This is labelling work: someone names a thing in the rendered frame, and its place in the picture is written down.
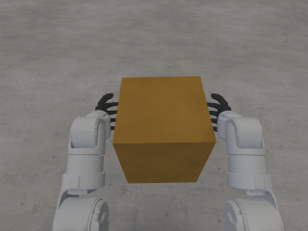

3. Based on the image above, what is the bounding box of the robot left forearm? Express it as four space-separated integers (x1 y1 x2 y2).
52 110 111 231

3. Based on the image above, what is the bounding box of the robot right forearm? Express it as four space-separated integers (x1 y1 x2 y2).
217 111 284 231

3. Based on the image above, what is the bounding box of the left robot hand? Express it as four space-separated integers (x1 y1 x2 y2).
95 93 118 131

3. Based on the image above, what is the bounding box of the left robot upper arm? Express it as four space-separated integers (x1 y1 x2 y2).
53 197 109 231

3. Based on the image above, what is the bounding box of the right robot hand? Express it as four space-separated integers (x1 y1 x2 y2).
207 93 231 132

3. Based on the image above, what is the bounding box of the right robot upper arm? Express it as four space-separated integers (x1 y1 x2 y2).
223 197 284 231

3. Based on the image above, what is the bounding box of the carton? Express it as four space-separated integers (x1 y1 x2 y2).
113 76 217 184

